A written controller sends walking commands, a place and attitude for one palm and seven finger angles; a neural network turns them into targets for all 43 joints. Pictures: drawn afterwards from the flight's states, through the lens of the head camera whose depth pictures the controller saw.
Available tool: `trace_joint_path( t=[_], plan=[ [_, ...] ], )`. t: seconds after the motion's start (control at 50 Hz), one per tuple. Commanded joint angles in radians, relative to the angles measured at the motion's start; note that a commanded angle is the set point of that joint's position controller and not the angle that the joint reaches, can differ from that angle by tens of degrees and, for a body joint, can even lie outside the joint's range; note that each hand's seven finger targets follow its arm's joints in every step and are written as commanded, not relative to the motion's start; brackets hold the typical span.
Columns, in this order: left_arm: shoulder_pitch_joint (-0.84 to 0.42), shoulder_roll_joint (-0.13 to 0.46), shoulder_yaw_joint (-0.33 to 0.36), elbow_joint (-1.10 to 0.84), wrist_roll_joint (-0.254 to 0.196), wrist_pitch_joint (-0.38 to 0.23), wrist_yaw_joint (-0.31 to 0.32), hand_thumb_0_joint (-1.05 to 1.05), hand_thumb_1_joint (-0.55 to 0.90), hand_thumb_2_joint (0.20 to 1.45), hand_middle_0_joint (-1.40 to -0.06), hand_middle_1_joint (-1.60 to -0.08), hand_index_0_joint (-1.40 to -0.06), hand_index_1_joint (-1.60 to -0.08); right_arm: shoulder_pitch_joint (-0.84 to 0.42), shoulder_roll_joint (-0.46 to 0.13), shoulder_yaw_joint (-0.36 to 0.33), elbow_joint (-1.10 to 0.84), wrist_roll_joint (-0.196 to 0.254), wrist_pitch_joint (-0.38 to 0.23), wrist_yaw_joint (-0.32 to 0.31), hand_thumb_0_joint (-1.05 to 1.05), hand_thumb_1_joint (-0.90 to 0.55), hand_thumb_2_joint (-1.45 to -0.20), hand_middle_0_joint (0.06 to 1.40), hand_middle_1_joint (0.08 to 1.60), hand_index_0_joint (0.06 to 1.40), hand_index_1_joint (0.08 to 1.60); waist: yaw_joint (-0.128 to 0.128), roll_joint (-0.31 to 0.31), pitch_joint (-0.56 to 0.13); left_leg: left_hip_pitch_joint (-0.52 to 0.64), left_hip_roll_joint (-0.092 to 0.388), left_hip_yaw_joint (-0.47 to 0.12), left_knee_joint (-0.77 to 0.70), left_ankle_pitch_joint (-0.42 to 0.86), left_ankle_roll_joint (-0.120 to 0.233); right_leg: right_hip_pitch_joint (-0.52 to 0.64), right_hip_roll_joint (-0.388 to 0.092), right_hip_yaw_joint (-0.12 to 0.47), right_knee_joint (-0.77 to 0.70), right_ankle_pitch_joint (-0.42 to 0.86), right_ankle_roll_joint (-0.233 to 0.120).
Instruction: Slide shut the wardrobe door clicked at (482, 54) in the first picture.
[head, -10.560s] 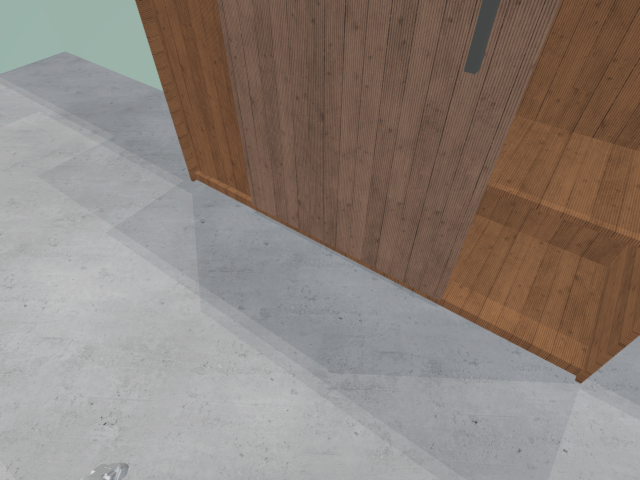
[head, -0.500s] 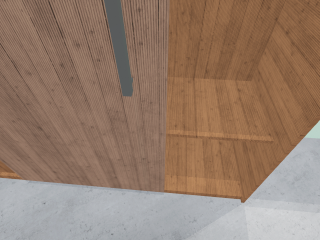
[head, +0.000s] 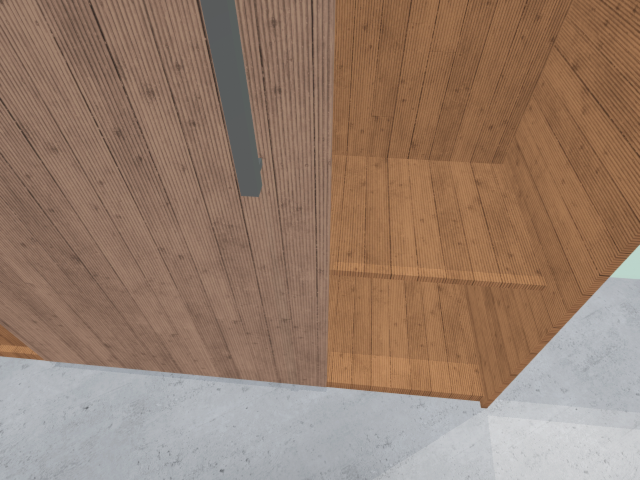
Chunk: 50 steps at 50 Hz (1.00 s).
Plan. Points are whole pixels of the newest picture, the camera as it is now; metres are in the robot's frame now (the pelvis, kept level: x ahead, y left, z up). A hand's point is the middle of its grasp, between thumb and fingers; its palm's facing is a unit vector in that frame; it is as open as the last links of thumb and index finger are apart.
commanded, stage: look again from close up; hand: left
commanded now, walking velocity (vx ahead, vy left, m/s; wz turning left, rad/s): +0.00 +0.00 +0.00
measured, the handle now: (237, 76) +0.48 +0.13 +0.27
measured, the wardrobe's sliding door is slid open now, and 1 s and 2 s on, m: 0.48 0.48 0.48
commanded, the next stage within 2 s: raise the hand with hooked fingers in 0.30 s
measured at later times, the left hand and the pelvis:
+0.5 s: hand out of the picture +0.08 +0.20 -0.12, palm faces +0.22 -0.95 -0.22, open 7.3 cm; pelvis -0.01 +0.00 +0.00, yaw +0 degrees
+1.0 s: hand (115, 448) +0.14 +0.22 +0.05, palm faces +0.04 -1.00 -0.07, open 9.7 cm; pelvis -0.04 +0.02 -0.04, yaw +4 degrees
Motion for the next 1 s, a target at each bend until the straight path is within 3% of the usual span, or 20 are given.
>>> trace_joint_path(
  t=[0.0, 0.14, 0.36, 0.38, 0.4, 0.42, 0.44, 0.46, 0.48, 0.5, 0.52, 0.56, 0.6, 0.64, 0.68, 0.72, 0.8, 0.86, 0.92, 0.98],
  plan=[
    [0.060, 0.124, 0.026, -0.025, -0.002, -0.011, 0.009, 0.000, 0.900, 0.900, -0.200, -0.300, -0.200, -0.300, 0.059, -0.093, -0.018, -0.025, 0.001, -0.017, -0.011, 0.000, -0.900, -0.900, 0.200, 0.300, 0.200, 0.300, -0.004, -0.009, 0.016, -0.025, 0.065, -0.077, -0.057, 0.175, 0.040, 0.005, -0.104, 0.108, -0.076, 0.251, -0.016],
    [0.061, 0.119, 0.025, -0.024, -0.001, -0.008, 0.008, 0.000, 0.900, 0.900, -0.200, -0.300, -0.200, -0.300, 0.063, -0.087, -0.016, -0.023, 0.001, -0.013, -0.011, 0.000, -0.900, -0.900, 0.200, 0.300, 0.200, 0.300, -0.001, -0.021, 0.065, -0.051, 0.060, -0.078, -0.071, 0.133, 0.038, -0.015, -0.102, 0.108, -0.098, 0.188, -0.014],
    [0.077, 0.118, 0.025, -0.022, -0.002, -0.011, 0.008, 0.000, 0.900, 0.900, -0.200, -0.300, -0.200, -0.300, 0.071, -0.083, -0.017, -0.020, 0.002, -0.013, -0.010, 0.000, -0.900, -0.900, 0.200, 0.300, 0.200, 0.300, -0.002, -0.013, 0.041, -0.039, 0.059, -0.077, -0.067, 0.142, 0.036, -0.006, -0.103, 0.113, -0.103, 0.206, -0.016],
    [0.156, 0.118, 0.024, 0.022, 0.008, -0.022, 0.050, 0.000, 0.900, 0.900, -0.200, -0.300, -0.200, -0.300, -0.042, -0.105, -0.030, -0.091, 0.010, -0.015, 0.000, 0.000, -0.900, -0.900, 0.200, 0.300, 0.200, 0.300, 0.033, -0.080, 0.093, -0.162, 0.068, -0.020, 0.187, 0.092, 0.008, -0.002, -0.181, 0.185, -0.088, 0.684, 0.043],
    [-0.588, 0.305, 0.084, -1.481, -0.224, -0.250, 0.013, 0.000, 0.877, 0.890, -0.202, -0.315, -0.202, -0.315, -0.005, -0.280, -0.041, -0.444, 0.064, -0.168, -0.053, 0.000, -0.900, -0.900, 0.200, 0.300, 0.200, 0.300, -0.104, 0.109, -0.386, 0.110, -0.043, -0.046, 0.026, 0.194, 0.061, 0.110, -0.089, 0.139, -0.011, 0.473, 0.009],
    [-0.494, 0.428, 0.202, -1.486, -0.177, -0.245, 0.086, 0.000, 0.853, 0.880, -0.203, -0.330, -0.203, -0.330, -0.127, -0.179, -0.014, -0.407, 0.077, -0.240, -0.095, 0.000, -0.900, -0.900, 0.200, 0.300, 0.200, 0.300, -0.047, 0.205, -0.330, 0.091, -0.035, -0.002, 0.052, 0.205, 0.063, 0.060, -0.030, 0.106, 0.025, 0.275, -0.005],
    [0.050, 0.094, 0.033, -1.193, -0.146, -0.101, 0.084, 0.000, 0.830, 0.870, -0.205, -0.345, -0.205, -0.345, -0.064, -0.152, -0.045, -0.433, 0.060, -0.291, -0.081, 0.000, -0.900, -0.900, 0.200, 0.300, 0.200, 0.300, -0.020, 0.200, -0.262, 0.027, -0.034, -0.031, 0.010, 0.237, 0.064, 0.019, -0.004, 0.040, 0.040, 0.174, -0.016],
    [0.097, 0.009, 0.011, -1.133, -0.194, -0.053, 0.075, 0.000, 0.807, 0.860, -0.207, -0.360, -0.207, -0.360, -0.051, -0.167, -0.045, -0.400, 0.089, -0.304, -0.088, 0.000, -0.900, -0.900, 0.200, 0.300, 0.200, 0.300, -0.040, 0.100, -0.156, -0.029, -0.033, -0.053, 0.043, 0.201, 0.052, -0.045, -0.004, 0.000, 0.022, 0.158, 0.003],
    [-0.016, 0.047, 0.022, -1.274, -0.208, -0.100, 0.054, 0.000, 0.783, 0.850, -0.208, -0.375, -0.208, -0.375, -0.084, -0.195, -0.054, -0.473, 0.083, -0.325, -0.091, 0.000, -0.900, -0.900, 0.200, 0.300, 0.200, 0.300, -0.055, 0.050, -0.059, -0.069, -0.040, -0.079, 0.065, 0.143, 0.053, -0.107, -0.006, 0.000, 0.012, 0.112, 0.016],
    [0.015, 0.092, 0.081, -1.240, -0.199, -0.145, 0.032, 0.000, 0.760, 0.840, -0.210, -0.390, -0.210, -0.390, -0.058, -0.212, -0.071, -0.482, 0.059, -0.339, -0.090, 0.000, -0.900, -0.900, 0.200, 0.300, 0.200, 0.300, -0.069, -0.040, -0.083, -0.098, -0.046, -0.070, 0.103, 0.106, 0.055, -0.163, -0.005, -0.007, 0.009, 0.044, 0.021],
    [0.081, 0.083, 0.105, -1.161, -0.199, -0.184, -0.003, 0.000, 0.737, 0.830, -0.212, -0.405, -0.212, -0.405, -0.056, -0.210, -0.079, -0.512, 0.047, -0.346, -0.081, 0.000, -0.900, -0.900, 0.200, 0.300, 0.200, 0.300, -0.054, -0.114, -0.050, -0.161, -0.059, -0.077, 0.137, 0.085, 0.051, -0.201, -0.003, -0.014, 0.025, 0.000, 0.023],
    [0.308, -0.015, 0.096, -1.000, -0.232, -0.301, -0.118, 0.000, 0.690, 0.810, -0.215, -0.435, -0.215, -0.435, -0.084, -0.192, -0.094, -0.562, 0.034, -0.354, -0.052, 0.000, -0.900, -0.900, 0.200, 0.300, 0.200, 0.300, 0.015, -0.273, -0.012, -0.305, -0.057, -0.072, 0.201, 0.036, 0.034, -0.259, 0.002, -0.007, 0.097, -0.054, 0.025],
    [0.406, -0.005, 0.128, -0.978, -0.268, -0.436, -0.259, 0.000, 0.643, 0.790, -0.218, -0.465, -0.218, -0.465, -0.112, -0.197, -0.110, -0.612, 0.035, -0.347, -0.014, 0.000, -0.900, -0.900, 0.200, 0.300, 0.200, 0.300, 0.043, -0.268, -0.033, -0.416, -0.065, -0.065, 0.274, 0.020, 0.020, -0.259, -0.008, 0.022, 0.179, -0.009, 0.014],
    [0.366, 0.137, 0.244, -1.020, -0.283, -0.520, -0.392, 0.000, 0.597, 0.770, -0.222, -0.495, -0.222, -0.495, -0.132, -0.224, -0.123, -0.679, 0.042, -0.328, 0.016, 0.000, -0.900, -0.900, 0.200, 0.300, 0.200, 0.300, 0.057, -0.142, -0.109, -0.448, -0.077, -0.052, 0.341, 0.050, 0.018, -0.224, -0.038, 0.071, 0.235, 0.075, -0.002],
    [0.344, 0.192, 0.309, -1.105, -0.301, -0.468, -0.426, 0.000, 0.550, 0.750, -0.225, -0.525, -0.225, -0.525, -0.163, -0.220, -0.121, -0.754, 0.055, -0.298, 0.009, 0.000, -0.900, -0.900, 0.200, 0.300, 0.200, 0.300, 0.078, -0.107, -0.183, -0.447, -0.084, -0.024, 0.351, 0.031, 0.033, -0.203, -0.038, 0.088, 0.234, 0.032, 0.005],
    [0.234, 0.210, 0.339, -1.226, -0.342, -0.405, -0.406, 0.000, 0.503, 0.730, -0.228, -0.555, -0.228, -0.555, -0.158, -0.216, -0.110, -0.791, 0.058, -0.266, -0.011, 0.000, -0.900, -0.900, 0.200, 0.300, 0.200, 0.300, 0.065, -0.063, -0.183, -0.440, -0.085, -0.030, 0.350, -0.018, 0.038, -0.224, -0.031, 0.102, 0.209, -0.067, 0.013],
    [0.003, 0.186, 0.271, -1.499, -0.319, -0.414, -0.317, 0.000, 0.410, 0.690, -0.235, -0.615, -0.235, -0.615, -0.089, -0.193, -0.081, -0.804, 0.050, -0.262, -0.035, 0.000, -0.900, -0.900, 0.200, 0.300, 0.200, 0.300, -0.013, 0.082, -0.204, -0.332, -0.058, -0.071, 0.344, -0.008, 0.050, -0.286, 0.002, 0.060, 0.223, -0.038, 0.013],
    [-0.091, 0.178, 0.194, -1.537, -0.291, -0.441, -0.318, 0.000, 0.340, 0.660, -0.240, -0.660, -0.240, -0.660, -0.053, -0.200, -0.061, -0.764, 0.047, -0.292, -0.050, 0.000, -0.900, -0.900, 0.200, 0.300, 0.200, 0.300, -0.059, 0.103, -0.203, -0.270, -0.041, -0.106, 0.338, 0.005, 0.056, -0.312, 0.018, 0.032, 0.234, 0.010, 0.010],
    [-0.131, 0.202, 0.180, -1.452, -0.290, -0.391, -0.358, 0.000, 0.270, 0.630, -0.245, -0.705, -0.245, -0.705, -0.062, -0.220, -0.044, -0.726, 0.058, -0.318, -0.060, 0.000, -0.900, -0.900, 0.200, 0.300, 0.200, 0.300, -0.067, 0.092, -0.148, -0.270, -0.036, -0.134, 0.298, -0.047, 0.053, -0.302, 0.023, 0.022, 0.194, -0.038, 0.011],
    [-0.081, 0.250, 0.249, -1.408, -0.297, -0.286, -0.381, 0.000, 0.200, 0.600, -0.250, -0.750, -0.250, -0.750, -0.098, -0.218, -0.035, -0.722, 0.067, -0.335, -0.063, 0.000, -0.900, -0.900, 0.200, 0.300, 0.200, 0.300, -0.023, 0.072, -0.182, -0.258, -0.035, -0.138, 0.239, -0.051, 0.051, -0.224, 0.014, 0.010, 0.156, -0.047, 0.011]
  ],
)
